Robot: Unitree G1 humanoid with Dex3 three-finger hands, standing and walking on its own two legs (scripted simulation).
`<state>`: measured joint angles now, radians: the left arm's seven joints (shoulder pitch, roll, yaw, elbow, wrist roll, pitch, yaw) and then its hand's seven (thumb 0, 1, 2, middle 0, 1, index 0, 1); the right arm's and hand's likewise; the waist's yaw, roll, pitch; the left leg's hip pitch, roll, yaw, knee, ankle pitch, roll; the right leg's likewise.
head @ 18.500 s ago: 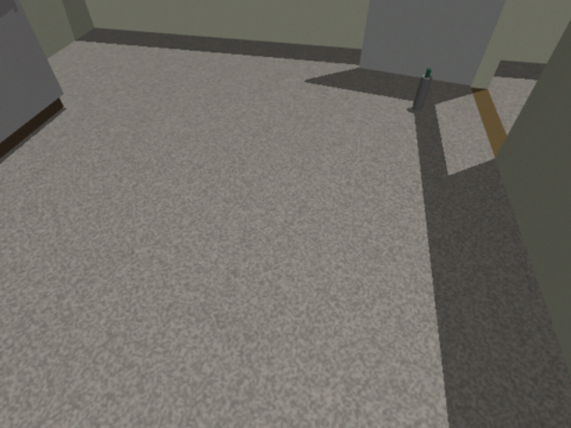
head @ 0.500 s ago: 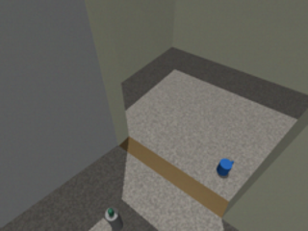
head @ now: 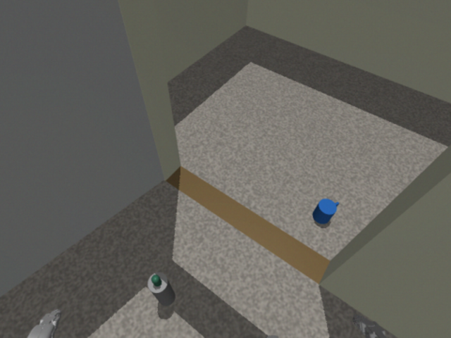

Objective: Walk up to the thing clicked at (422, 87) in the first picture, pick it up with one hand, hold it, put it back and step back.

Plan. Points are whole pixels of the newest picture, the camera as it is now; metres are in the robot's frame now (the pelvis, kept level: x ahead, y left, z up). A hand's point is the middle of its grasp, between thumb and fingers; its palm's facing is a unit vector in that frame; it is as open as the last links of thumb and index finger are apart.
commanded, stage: go down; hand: left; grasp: from the side
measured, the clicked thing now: (161, 288) +0.36 +0.21 -0.60
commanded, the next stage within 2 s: none
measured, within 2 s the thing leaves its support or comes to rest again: neither
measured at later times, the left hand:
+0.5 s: hand out of the picture +0.14 +0.28 -0.15, palm faces +0.07 -0.95 -0.32, open 17.3 cm
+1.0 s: hand (68, 315) +0.23 +0.34 -0.23, palm faces +0.14 -0.97 -0.22, open 17.5 cm
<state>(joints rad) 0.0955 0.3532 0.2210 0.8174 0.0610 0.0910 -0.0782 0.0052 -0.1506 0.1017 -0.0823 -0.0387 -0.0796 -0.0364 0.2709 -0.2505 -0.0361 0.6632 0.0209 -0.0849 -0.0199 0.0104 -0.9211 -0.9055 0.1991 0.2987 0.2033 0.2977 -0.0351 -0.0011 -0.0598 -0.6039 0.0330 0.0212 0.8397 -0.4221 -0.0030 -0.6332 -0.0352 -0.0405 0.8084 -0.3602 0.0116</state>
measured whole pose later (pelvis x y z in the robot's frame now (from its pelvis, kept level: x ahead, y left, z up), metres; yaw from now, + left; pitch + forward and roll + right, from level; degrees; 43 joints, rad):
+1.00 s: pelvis -0.05 +0.00 -0.16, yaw +0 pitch +28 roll -2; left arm -0.10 0.55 0.52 0.76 -0.10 -0.17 -0.40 -0.01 -0.58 0.01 -0.09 -0.04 -0.09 -0.04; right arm 0.17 -0.30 0.01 0.61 0.00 -0.21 -0.07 0.01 -0.90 -0.90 0.20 0.30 0.20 0.30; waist -0.05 -0.01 -0.17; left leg -1.45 0.03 -0.03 1.62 -0.66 0.00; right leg -1.46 -0.06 -0.06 1.56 -0.59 0.00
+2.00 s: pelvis -0.08 +0.00 -0.29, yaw -1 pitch +33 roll -5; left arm -0.46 0.81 0.73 1.02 -0.15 -0.29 -0.68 -0.01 -0.58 0.02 -0.07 -0.02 -0.05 -0.02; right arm 0.12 -0.36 0.08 0.65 -0.02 -0.20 -0.06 0.01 -0.91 -0.91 0.20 0.30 0.21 0.30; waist -0.07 -0.01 -0.15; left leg -1.93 0.01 -0.08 2.05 -0.70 0.00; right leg -1.92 -0.07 -0.08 1.96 -0.61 0.00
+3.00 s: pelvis -0.09 +0.00 -0.37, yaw -3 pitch +30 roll -7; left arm -0.64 0.82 0.75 1.26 -0.26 -0.60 -0.71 -0.01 -0.57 0.01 -0.08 -0.05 -0.06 -0.07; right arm 0.08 -0.38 0.15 0.67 -0.08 -0.21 0.01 0.01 -0.90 -0.90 0.20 0.30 0.20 0.30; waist -0.13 -0.07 -0.04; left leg -2.14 0.01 -0.11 2.33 -0.72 0.01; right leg -2.12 -0.06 -0.08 2.21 -0.61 0.01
